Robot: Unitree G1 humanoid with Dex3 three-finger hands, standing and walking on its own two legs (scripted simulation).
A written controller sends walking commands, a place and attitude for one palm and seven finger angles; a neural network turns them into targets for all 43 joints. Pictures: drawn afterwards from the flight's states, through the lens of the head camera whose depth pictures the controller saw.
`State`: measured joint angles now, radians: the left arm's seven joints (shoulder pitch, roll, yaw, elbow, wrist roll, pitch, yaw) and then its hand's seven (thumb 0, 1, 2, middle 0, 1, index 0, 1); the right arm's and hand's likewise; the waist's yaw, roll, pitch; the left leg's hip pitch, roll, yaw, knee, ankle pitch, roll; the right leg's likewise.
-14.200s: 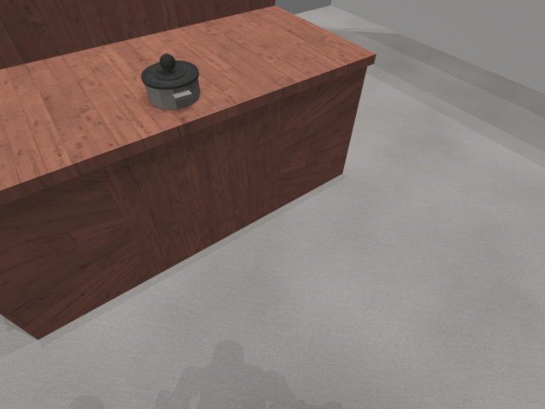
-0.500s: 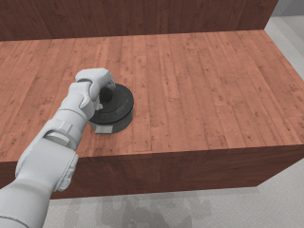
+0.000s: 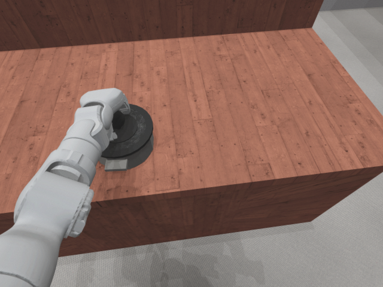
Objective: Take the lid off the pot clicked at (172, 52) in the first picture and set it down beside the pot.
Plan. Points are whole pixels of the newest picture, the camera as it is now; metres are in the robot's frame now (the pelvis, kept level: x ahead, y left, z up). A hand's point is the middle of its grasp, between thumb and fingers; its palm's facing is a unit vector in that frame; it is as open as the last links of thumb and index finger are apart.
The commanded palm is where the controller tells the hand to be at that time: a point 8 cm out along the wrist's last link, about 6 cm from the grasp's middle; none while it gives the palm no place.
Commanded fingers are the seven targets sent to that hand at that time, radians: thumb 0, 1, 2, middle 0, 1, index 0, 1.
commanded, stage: close the fingers and squeeze the knob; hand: left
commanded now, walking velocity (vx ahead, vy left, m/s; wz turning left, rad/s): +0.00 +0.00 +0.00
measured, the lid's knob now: (115, 119) +0.51 +0.14 +0.03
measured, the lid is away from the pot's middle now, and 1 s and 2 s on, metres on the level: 0.00 0.00 0.00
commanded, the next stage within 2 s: lift the lid straight up in 1.74 s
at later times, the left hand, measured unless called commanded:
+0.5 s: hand (110, 124) +0.47 +0.15 +0.05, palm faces -0.39 -0.06 -0.92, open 9.1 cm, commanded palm +0.49 +0.14 +0.11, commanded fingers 0.00 0.15 0.92 -0.57 -1.02 -0.57 -1.02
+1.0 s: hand (110, 122) +0.48 +0.15 +0.05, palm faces -0.39 -0.05 -0.92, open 7.7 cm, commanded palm +0.49 +0.15 +0.11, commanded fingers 0.00 0.52 0.60 -0.80 -1.06 -0.80 -1.06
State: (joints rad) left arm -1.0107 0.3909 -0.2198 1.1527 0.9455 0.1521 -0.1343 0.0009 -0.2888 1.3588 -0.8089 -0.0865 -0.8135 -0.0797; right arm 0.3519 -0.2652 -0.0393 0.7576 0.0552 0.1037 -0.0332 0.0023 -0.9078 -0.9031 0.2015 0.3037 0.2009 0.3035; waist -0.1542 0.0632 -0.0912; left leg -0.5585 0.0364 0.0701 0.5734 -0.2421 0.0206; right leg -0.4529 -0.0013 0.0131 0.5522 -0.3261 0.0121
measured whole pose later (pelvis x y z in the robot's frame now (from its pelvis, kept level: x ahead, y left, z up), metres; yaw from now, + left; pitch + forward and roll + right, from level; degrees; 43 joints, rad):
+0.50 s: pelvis +0.00 +0.00 +0.00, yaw +0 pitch +13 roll -1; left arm -1.01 0.37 -0.23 1.14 0.94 0.14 -0.13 0.00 0.05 0.96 -0.53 -0.93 -0.53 -0.92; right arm 0.29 -0.26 -0.03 0.73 0.06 0.10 -0.03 0.00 -0.91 -0.90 0.20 0.30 0.20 0.30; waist -0.14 0.06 -0.10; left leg -0.56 0.03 0.06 0.59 -0.25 0.02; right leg -0.45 0.00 0.01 0.57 -0.34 0.01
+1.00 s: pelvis +0.00 +0.00 +0.00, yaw +0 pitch +13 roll -1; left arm -1.01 0.39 -0.22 1.14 0.95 0.14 -0.14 0.00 0.24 0.73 -0.65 -1.03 -0.63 -1.02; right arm 0.33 -0.27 -0.04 0.74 0.06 0.11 -0.04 0.00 -0.91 -0.90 0.20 0.30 0.20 0.30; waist -0.15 0.06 -0.10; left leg -0.56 0.04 0.07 0.58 -0.25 0.02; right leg -0.46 0.00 0.01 0.56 -0.33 0.01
